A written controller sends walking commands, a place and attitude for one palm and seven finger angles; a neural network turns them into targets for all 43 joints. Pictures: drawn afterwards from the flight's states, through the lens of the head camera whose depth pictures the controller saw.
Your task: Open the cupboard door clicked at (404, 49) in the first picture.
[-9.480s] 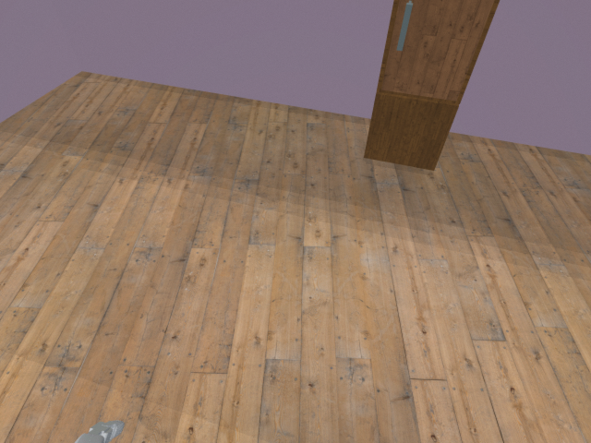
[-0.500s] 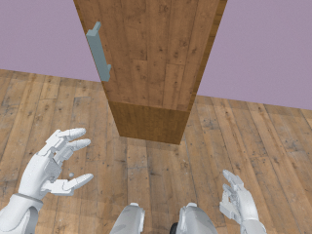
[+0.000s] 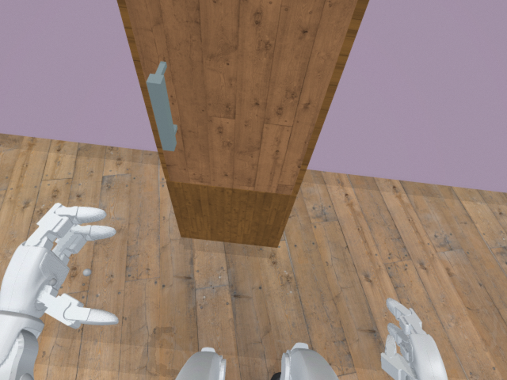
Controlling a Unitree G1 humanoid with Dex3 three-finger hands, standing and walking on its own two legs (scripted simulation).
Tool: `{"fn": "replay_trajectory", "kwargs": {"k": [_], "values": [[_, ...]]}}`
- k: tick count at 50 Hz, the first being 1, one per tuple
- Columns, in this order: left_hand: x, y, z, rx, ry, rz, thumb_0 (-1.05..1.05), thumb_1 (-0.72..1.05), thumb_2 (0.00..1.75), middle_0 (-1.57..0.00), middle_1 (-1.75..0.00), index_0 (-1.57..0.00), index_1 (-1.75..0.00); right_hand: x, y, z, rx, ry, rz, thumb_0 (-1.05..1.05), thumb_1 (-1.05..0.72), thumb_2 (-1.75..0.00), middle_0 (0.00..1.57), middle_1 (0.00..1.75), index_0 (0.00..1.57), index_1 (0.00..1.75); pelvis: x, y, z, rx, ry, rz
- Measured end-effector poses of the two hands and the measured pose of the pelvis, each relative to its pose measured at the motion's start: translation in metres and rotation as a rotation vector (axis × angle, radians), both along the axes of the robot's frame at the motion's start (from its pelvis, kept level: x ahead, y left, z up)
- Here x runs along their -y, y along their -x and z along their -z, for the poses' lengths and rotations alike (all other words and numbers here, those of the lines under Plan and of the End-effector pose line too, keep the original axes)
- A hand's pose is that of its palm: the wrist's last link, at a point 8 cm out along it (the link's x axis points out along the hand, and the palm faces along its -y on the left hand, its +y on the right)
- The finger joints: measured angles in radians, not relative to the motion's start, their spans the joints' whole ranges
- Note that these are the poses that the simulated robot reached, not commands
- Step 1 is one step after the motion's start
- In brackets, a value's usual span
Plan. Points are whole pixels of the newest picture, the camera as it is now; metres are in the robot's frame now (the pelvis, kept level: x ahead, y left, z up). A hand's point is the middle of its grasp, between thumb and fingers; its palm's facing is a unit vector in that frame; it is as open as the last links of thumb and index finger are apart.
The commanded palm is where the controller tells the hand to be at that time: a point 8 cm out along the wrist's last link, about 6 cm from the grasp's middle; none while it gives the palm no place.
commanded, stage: raise the hand with hooked fingers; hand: left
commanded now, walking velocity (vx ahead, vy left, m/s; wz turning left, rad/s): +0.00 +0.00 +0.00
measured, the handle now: (166, 109) +0.59 +0.21 +0.04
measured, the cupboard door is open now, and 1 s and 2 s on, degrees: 0 0 0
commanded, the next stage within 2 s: move the hooked fingers beside the handle in 0.86 s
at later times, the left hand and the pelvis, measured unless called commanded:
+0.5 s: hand (66, 240) +0.29 +0.28 +0.05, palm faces -0.05 -1.00 -0.03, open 14.0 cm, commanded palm +0.26 +0.33 +0.05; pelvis +0.00 +0.01 +0.01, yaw +0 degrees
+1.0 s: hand (77, 244) +0.29 +0.26 +0.05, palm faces -0.01 -1.00 -0.04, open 14.0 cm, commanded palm +0.27 +0.31 +0.05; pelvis +0.00 -0.01 +0.01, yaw +0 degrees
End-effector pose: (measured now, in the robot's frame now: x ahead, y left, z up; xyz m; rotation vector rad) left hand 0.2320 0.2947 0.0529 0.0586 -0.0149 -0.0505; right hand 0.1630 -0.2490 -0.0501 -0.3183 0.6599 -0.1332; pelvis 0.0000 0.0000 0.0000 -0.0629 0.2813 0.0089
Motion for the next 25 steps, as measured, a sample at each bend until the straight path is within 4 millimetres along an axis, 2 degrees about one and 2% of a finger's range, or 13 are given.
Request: {"fn": "replay_trajectory", "kwargs": {"k": [3,6,10,14,18,22,25], "values": [[-0.016,-0.003,-0.007,0.010,-0.003,-0.051,0.00,-0.40,0.34,-0.29,-1.14,-0.29,-1.14,-0.014,-0.005,-0.001,0.007,-0.028,-0.029,0.01,-0.91,-0.90,0.20,0.30,0.20,0.30,-0.003,0.000,-0.002,0.004,0.002,-0.006],[-0.028,-0.005,0.002,-0.064,0.003,-0.065,0.00,-0.44,0.33,-0.30,-1.16,-0.30,-1.17,-0.023,-0.007,0.002,-0.003,-0.048,-0.051,0.01,-0.91,-0.90,0.20,0.30,0.20,0.30,-0.006,0.001,-0.003,0.002,0.002,-0.010],[-0.031,-0.009,0.014,-0.138,0.013,-0.033,-0.01,-0.47,0.31,-0.30,-1.18,-0.30,-1.19,-0.028,-0.005,0.005,-0.026,-0.047,-0.060,0.01,-0.90,-0.90,0.20,0.30,0.20,0.30,-0.009,0.001,-0.003,-0.001,0.005,-0.010],[-0.032,-0.019,0.005,-0.074,0.001,-0.014,-0.01,-0.49,0.31,-0.30,-1.19,-0.30,-1.20,-0.026,0.001,0.007,-0.058,-0.028,-0.055,0.01,-0.90,-0.90,0.20,0.30,0.20,0.30,-0.010,0.000,-0.004,-0.001,0.007,-0.006],[-0.042,-0.031,-0.007,-0.009,-0.006,-0.033,-0.01,-0.49,0.30,-0.30,-1.20,-0.30,-1.20,-0.019,0.009,0.009,-0.094,-0.014,-0.036,0.01,-0.90,-0.90,0.20,0.30,0.20,0.30,-0.008,-0.001,-0.005,-0.003,0.007,-0.006],[-0.048,-0.041,-0.005,-0.051,0.009,-0.031,-0.01,-0.49,0.30,-0.30,-1.20,-0.30,-1.20,-0.011,0.016,0.010,-0.119,-0.009,-0.008,0.01,-0.91,-0.90,0.20,0.30,0.20,0.30,-0.007,-0.002,-0.006,-0.009,0.007,-0.004],[-0.043,-0.043,0.000,-0.101,0.019,-0.001,-0.01,-0.50,0.30,-0.30,-1.20,-0.30,-1.20,-0.005,0.021,0.008,-0.124,-0.008,0.008,0.01,-0.91,-0.90,0.20,0.30,0.20,0.30,-0.007,-0.004,-0.008,-0.014,0.004,0.002]]}}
